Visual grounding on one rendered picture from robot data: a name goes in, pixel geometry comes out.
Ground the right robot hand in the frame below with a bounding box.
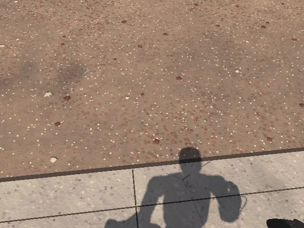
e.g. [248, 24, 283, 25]
[266, 218, 304, 228]

